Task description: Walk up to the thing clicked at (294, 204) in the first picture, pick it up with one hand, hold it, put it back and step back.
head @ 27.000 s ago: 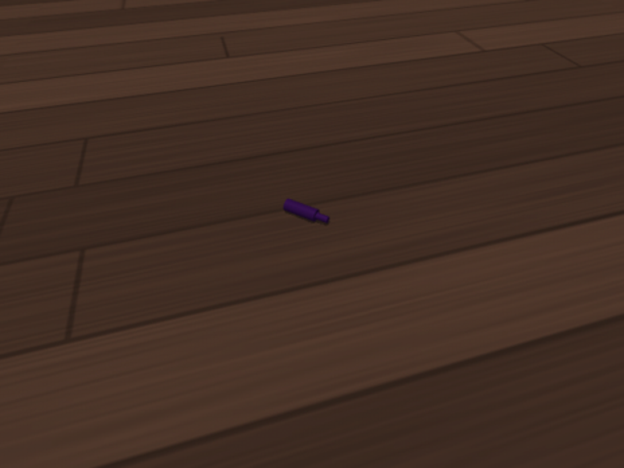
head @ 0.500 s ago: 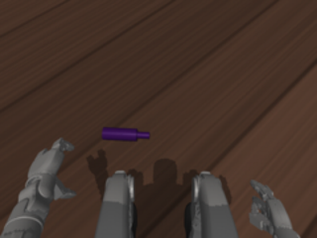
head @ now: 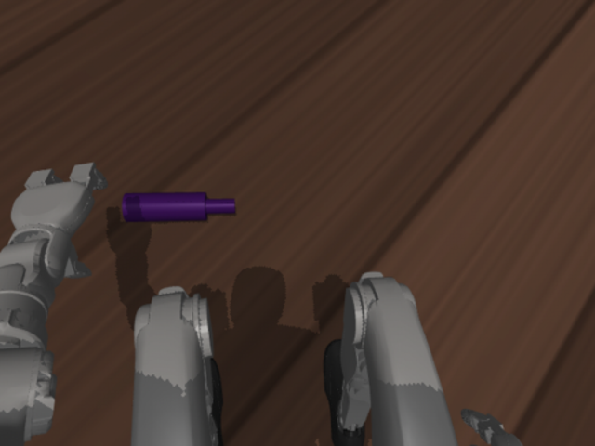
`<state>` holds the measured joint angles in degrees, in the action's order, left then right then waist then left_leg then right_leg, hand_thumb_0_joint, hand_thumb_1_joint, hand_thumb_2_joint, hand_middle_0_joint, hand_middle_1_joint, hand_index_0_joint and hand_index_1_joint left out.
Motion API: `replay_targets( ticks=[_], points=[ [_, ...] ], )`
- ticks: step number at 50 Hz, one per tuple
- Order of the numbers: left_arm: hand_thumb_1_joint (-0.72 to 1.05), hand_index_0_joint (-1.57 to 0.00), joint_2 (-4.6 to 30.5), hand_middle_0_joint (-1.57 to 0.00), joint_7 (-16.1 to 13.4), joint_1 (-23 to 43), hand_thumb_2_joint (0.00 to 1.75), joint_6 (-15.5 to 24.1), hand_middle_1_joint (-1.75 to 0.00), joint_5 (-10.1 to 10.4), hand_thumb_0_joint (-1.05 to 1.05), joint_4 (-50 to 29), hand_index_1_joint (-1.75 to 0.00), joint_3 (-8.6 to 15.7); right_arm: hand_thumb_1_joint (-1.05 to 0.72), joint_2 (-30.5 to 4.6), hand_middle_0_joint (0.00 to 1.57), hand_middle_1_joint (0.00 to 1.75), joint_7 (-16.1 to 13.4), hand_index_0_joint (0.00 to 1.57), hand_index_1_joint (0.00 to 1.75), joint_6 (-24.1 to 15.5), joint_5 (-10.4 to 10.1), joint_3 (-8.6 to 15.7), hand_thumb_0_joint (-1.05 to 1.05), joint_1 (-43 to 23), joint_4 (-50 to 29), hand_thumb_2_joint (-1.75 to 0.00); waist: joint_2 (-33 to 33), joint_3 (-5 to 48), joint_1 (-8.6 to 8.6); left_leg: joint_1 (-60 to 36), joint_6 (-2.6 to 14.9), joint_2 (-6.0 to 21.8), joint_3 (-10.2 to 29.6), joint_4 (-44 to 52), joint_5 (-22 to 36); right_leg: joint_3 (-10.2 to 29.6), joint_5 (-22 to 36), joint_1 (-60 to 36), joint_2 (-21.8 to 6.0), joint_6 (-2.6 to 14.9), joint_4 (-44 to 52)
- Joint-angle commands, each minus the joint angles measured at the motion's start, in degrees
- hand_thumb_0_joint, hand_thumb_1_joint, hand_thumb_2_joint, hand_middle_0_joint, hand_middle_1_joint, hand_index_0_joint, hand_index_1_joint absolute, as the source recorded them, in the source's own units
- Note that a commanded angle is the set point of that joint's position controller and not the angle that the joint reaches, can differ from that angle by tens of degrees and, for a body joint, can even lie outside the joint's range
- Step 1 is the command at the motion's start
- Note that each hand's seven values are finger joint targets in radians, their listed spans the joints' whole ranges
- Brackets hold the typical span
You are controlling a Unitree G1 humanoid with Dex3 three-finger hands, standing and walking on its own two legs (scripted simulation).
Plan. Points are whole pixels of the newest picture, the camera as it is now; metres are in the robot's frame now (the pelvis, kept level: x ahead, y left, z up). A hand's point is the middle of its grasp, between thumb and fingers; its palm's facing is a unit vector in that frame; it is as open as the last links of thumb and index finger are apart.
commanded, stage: rise first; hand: left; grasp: from above
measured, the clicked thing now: (182, 206) +0.53 +0.19 -0.36
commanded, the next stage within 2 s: none
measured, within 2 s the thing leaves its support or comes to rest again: neither
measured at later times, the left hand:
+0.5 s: hand (97, 215) +0.46 +0.29 -0.20, palm faces -0.47 -0.01 -0.88, open 14.1 cm
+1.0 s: hand (108, 210) +0.47 +0.29 -0.22, palm faces -0.46 -0.02 -0.89, open 14.1 cm
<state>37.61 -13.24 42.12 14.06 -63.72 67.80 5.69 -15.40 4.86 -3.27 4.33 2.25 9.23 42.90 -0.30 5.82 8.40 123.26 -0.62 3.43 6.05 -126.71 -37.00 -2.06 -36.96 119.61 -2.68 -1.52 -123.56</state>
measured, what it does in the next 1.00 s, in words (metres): lowers itself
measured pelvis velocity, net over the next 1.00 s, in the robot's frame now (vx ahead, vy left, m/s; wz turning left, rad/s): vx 0.01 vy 0.00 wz -0.04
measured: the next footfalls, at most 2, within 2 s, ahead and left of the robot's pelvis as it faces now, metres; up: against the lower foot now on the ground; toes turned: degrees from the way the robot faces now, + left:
none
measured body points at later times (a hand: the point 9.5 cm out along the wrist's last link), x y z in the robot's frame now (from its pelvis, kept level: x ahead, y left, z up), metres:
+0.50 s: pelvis +0.01 +0.00 -0.04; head +0.24 +0.06 +0.34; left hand +0.48 +0.29 -0.15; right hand +0.07 -0.28 -0.16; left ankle +0.09 +0.13 -0.35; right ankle +0.11 -0.13 -0.35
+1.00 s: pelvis +0.01 +0.00 -0.05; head +0.26 +0.06 +0.32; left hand +0.49 +0.28 -0.17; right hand +0.06 -0.28 -0.16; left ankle +0.09 +0.13 -0.35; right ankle +0.11 -0.13 -0.35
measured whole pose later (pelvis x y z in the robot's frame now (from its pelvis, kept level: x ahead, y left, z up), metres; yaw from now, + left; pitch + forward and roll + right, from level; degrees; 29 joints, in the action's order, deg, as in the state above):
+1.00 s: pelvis +0.01 +0.00 -0.05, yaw -2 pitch +34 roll -7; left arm 43.3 -22.1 54.1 15.1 -75.2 81.6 5.9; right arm -15.3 7.9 -1.8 9.6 -1.8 7.9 43.7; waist -1.3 2.5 13.4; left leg 132.9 -0.6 2.7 8.2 -137.4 -39.4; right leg -2.5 -39.1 128.2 -2.0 -2.5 -133.0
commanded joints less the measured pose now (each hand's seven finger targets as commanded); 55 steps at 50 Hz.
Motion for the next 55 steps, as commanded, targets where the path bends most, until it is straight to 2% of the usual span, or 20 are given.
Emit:
replay_targets(
  ticks=[1, 3, 7, 8, 11, 12, 13, 21, 24, 27, 29, 32, 36, 37, 41, 45, 49, 52, 54, 55],
  points=[
    [-0.57, -0.04, 15.88, -0.05, -4.38, 20.10, 1.05, 0.37, -0.99, -1.91, 0.00, -6.22, -0.99, 2.05, -0.89, -12.94, 0.20, 0.30, -0.56, 0.20, 0.30, -0.26, 0.82, 4.08, 0.00, 7.64, -2.29, -0.90, 12.94, 34.36, 0.20, -28.48, 1.67, -2.47, -2.66, 14.97, 0.03, -5.05, 2.25, -10.71, 2.34, 3.47, 12.08],
    [-0.56, -0.05, 15.76, -0.05, -4.67, 20.21, 1.03, 0.29, -0.99, -3.02, 0.00, -4.64, -0.99, 1.80, -0.90, -13.10, 0.20, 0.30, -0.22, 0.20, 0.30, 0.04, 1.19, 3.72, 0.00, 8.22, -1.92, -0.90, 15.06, 35.33, 0.32, -29.81, 1.42, -2.52, -2.53, 14.26, 2.90, -5.20, 4.57, -10.49, 2.14, 3.43, 10.48],
    [-0.55, -0.05, 16.30, -0.05, -5.42, 21.11, 1.02, 0.05, -0.99, -4.93, 0.00, -2.17, -0.99, 1.60, -0.91, -13.12, 0.20, 0.30, 0.23, 0.20, 0.30, 0.73, 1.58, 3.39, 0.00, 8.95, -1.50, -0.90, 14.63, 36.05, 0.95, -28.48, 1.58, -2.78, -3.40, 11.68, 5.71, -5.07, 6.78, -10.68, 2.32, 3.52, 9.64],
    [-0.54, -0.06, 16.79, -0.05, -5.68, 22.13, 1.02, 0.29, -0.99, -5.43, 0.00, -2.12, -0.99, 1.89, -0.90, -13.32, 0.20, 0.30, 0.37, 0.20, 0.30, 0.79, 1.91, 3.34, 0.00, 9.08, -1.46, -0.90, 15.04, 35.65, 1.47, -27.87, 1.60, -2.79, -3.16, 11.69, 5.37, -5.35, 6.52, -10.20, 2.27, 3.38, 9.16],
    [-0.55, -0.06, 17.29, -0.05, -6.10, 22.97, 1.01, 0.47, -1.00, -6.61, 0.00, -0.59, -0.99, 1.80, -0.90, -13.08, 0.20, 0.30, 0.65, 0.20, 0.30, 1.15, 2.20, 3.16, 0.00, 8.87, -1.36, -0.90, 14.38, 35.12, 1.45, -26.56, 1.79, -2.97, -3.46, 10.63, 4.34, -5.30, 5.68, -9.69, 2.37, 3.49, 8.95],
    [-0.54, -0.06, 18.16, -0.05, -6.29, 24.71, 1.01, 0.82, -0.99, -7.15, 0.00, -0.78, -0.99, 1.92, -0.90, -13.29, 0.20, 0.30, 0.73, 0.20, 0.30, 1.22, 2.36, 3.11, 0.00, 9.02, -1.35, -0.90, 13.86, 35.27, 2.08, -25.76, 1.85, -2.86, -3.26, 10.24, 3.76, -5.47, 5.31, -9.37, 2.47, 3.46, 8.53],
    [-0.55, -0.06, 17.23, -0.06, -6.43, 24.21, 1.02, 1.03, -0.99, -7.39, 0.00, 0.04, -0.99, 1.47, -0.90, -12.96, 0.20, 0.30, 0.88, 0.20, 0.30, 1.30, 2.52, 2.94, 0.00, 8.88, -1.37, -0.90, 13.97, 34.94, 2.04, -25.16, 1.89, -3.10, -3.62, 9.82, 3.68, -5.28, 5.17, -9.51, 2.48, 3.46, 8.40],
    [-0.54, -0.07, 19.22, -0.06, -8.54, 26.82, 1.01, 2.82, -0.99, -10.10, 0.00, 2.92, -0.99, 1.69, -0.91, -12.92, 0.20, 0.30, 1.31, 0.20, 0.30, 1.68, 3.90, 2.07, 0.00, 9.39, -0.28, -0.90, 12.59, 35.32, 3.21, -21.68, 2.38, -3.23, -4.63, 6.02, 5.24, -5.21, 6.63, -11.12, 2.89, 3.08, 7.64],
    [-0.53, -0.07, 19.50, -0.06, -9.58, 26.91, 1.00, 2.70, -1.00, -10.32, 0.00, 3.72, -0.99, 2.26, -0.91, -13.31, 0.20, 0.30, 1.39, 0.20, 0.30, 1.60, 4.28, 2.09, 0.00, 9.41, 0.00, -0.90, 13.67, 35.31, 2.95, -22.68, 2.30, -3.09, -4.49, 5.56, 6.04, -5.45, 7.28, -9.73, 2.83, 3.13, 6.68],
    [-0.54, -0.07, 19.60, -0.06, -10.12, 28.08, 1.00, 2.61, -1.00, -10.40, 0.00, 3.16, -0.99, 2.35, -0.91, -13.31, 0.20, 0.30, 1.48, 0.20, 0.30, 1.67, 4.63, 2.04, 0.00, 9.93, 0.28, -0.90, 13.87, 37.70, 3.20, -23.42, 2.29, -3.04, -4.32, 4.91, 8.16, -5.60, 9.28, -10.61, 2.98, 3.02, 5.98],
    [-0.54, -0.07, 19.42, -0.06, -10.46, 27.46, 1.00, 2.13, -1.01, -10.56, 0.00, 4.37, -1.00, 2.23, -0.91, -13.33, 0.20, 0.30, 1.67, 0.20, 0.30, 1.64, 5.06, 1.66, 0.00, 10.13, 0.24, -0.90, 14.78, 36.85, 3.59, -22.97, 2.25, -3.02, -4.37, 4.58, 8.91, -5.61, 10.23, -10.80, 2.94, 2.97, 5.52],
    [-0.54, -0.07, 19.60, -0.06, -10.68, 28.29, 0.99, 1.75, -1.01, -10.33, 0.00, 4.66, -1.00, 2.20, -0.91, -13.49, 0.20, 0.30, 1.64, 0.20, 0.30, 1.61, 5.00, 1.73, 0.00, 10.04, 0.30, -0.90, 14.14, 36.13, 3.68, -22.29, 2.31, -2.90, -4.19, 4.43, 7.21, -5.75, 8.88, -9.66, 3.03, 3.12, 5.61],
    [-0.53, -0.07, 20.25, -0.06, -10.89, 28.59, 0.99, 1.28, -1.01, -10.36, 0.00, 4.24, -1.00, 2.27, -0.91, -13.70, 0.20, 0.30, 1.66, 0.20, 0.30, 1.59, 5.28, 1.46, 0.00, 9.85, 0.25, -0.90, 15.73, 36.92, 3.67, -22.04, 2.26, -2.98, -4.52, 3.65, 7.86, -5.48, 9.82, -10.20, 3.04, 3.10, 5.20],
    [-0.54, -0.07, 20.49, -0.06, -10.86, 28.47, 0.99, 1.12, -1.02, -10.29, 0.00, 4.82, -1.01, 2.44, -0.91, -13.69, 0.20, 0.30, 1.73, 0.20, 0.30, 1.56, 5.13, 1.41, 0.00, 10.30, 0.27, -0.90, 14.09, 36.29, 4.11, -21.19, 2.45, -2.94, -4.46, 3.54, 7.67, -5.53, 9.81, -10.96, 3.03, 2.93, 5.60],
    [-0.54, -0.07, 19.62, -0.06, -10.82, 28.27, 0.99, 0.97, -1.02, -10.21, 0.00, 5.03, -1.01, 1.81, -0.91, -13.77, 0.20, 0.30, 1.81, 0.20, 0.30, 1.53, 5.33, 1.06, 0.00, 10.17, 0.42, -0.90, 15.24, 36.34, 4.13, -21.80, 2.29, -2.96, -4.24, 3.28, 8.31, -5.73, 10.37, -10.03, 3.12, 3.08, 4.90],
    [-0.54, -0.07, 20.34, -0.06, -11.15, 28.46, 1.00, 0.92, -1.02, -10.29, 0.00, 5.16, -1.01, 2.51, -0.91, -14.29, 0.20, 0.30, 2.05, 0.20, 0.30, 1.55, 5.37, 0.81, 0.00, 10.67, 0.47, -0.90, 16.17, 35.81, 4.47, -22.13, 2.18, -2.95, -3.91, 3.43, 8.50, -6.17, 10.40, -9.08, 2.99, 3.06, 4.08],
    [-0.54, -0.07, 19.24, -0.06, -11.45, 28.09, 1.00, 0.85, -1.02, -10.40, 0.00, 6.97, -1.01, 1.56, -0.91, -14.16, 0.20, 0.30, 2.26, 0.20, 0.30, 1.47, 5.39, 0.18, 0.00, 10.43, 0.38, -0.90, 15.37, 34.60, 5.23, -21.33, 2.23, -3.05, -3.70, 2.91, 8.43, -6.42, 10.51, -8.66, 3.20, 3.03, 3.88],
    [-0.53, -0.07, 20.19, -0.06, -11.83, 29.06, 0.99, 0.90, -1.03, -10.44, 0.00, 6.66, -1.01, 2.10, -0.91, -14.43, 0.20, 0.30, 2.28, 0.20, 0.30, 1.32, 5.46, 0.21, 0.00, 10.59, 0.39, -0.90, 17.25, 35.48, 5.10, -22.51, 2.00, -2.96, -3.50, 2.85, 8.83, -6.47, 10.68, -7.75, 3.03, 3.05, 3.08],
    [-0.54, -0.07, 19.69, -0.06, -11.82, 29.28, 0.99, 0.84, -1.03, -10.89, 0.00, 7.62, -1.02, 1.50, -0.91, -14.37, 0.20, 0.30, 2.47, 0.20, 0.30, 1.22, 5.41, 0.09, 0.00, 10.53, 0.13, -0.90, 16.57, 33.70, 5.71, -21.23, 2.14, -2.99, -3.74, 2.59, 7.79, -6.44, 10.10, -7.63, 3.10, 3.12, 3.54],
    [-0.61, -0.04, 19.52, -0.06, -11.95, 29.83, 1.07, 0.90, -0.98, -10.72, 0.00, 7.42, -1.01, 1.51, -0.91, -14.45, 0.20, 0.30, 2.51, 0.20, 0.30, 1.13, 5.59, -0.13, 0.00, 10.78, 0.21, -0.90, 15.96, 33.16, 6.33, -19.96, 2.31, -3.11, -3.74, 2.50, 7.08, -6.52, 9.66, -7.89, 3.09, 3.03, 3.67]
  ],
)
